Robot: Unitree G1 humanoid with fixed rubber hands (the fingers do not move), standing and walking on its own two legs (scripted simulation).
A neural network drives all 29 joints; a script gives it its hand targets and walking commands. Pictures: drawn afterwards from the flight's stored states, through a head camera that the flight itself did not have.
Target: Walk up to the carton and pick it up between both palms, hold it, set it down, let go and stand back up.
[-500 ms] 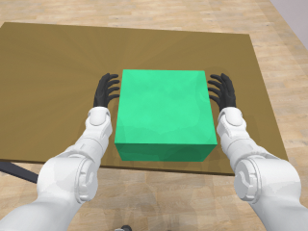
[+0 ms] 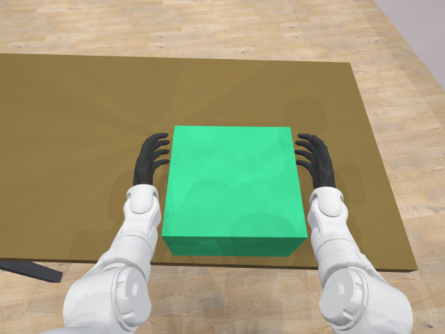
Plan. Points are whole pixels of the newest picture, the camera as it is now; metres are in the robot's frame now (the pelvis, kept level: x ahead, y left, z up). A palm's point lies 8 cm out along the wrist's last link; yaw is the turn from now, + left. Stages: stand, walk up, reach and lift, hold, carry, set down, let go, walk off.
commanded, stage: reach and lift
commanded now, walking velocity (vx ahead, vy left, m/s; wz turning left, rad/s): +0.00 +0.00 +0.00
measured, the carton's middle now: (231, 191) +0.40 -0.02 -0.05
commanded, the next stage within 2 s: none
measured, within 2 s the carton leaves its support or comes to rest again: leaves its support in 0.96 s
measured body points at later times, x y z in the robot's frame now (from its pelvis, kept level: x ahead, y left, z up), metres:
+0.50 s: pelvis +0.00 +0.00 +0.00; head +0.10 +0.00 +0.44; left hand +0.41 +0.15 +0.00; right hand +0.41 -0.19 +0.01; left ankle -0.02 +0.13 -0.74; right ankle -0.04 -0.09 -0.74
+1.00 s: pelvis -0.03 +0.00 +0.01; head +0.05 +0.00 +0.45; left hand +0.37 +0.16 +0.01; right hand +0.37 -0.17 +0.02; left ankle -0.02 +0.13 -0.74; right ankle -0.04 -0.09 -0.74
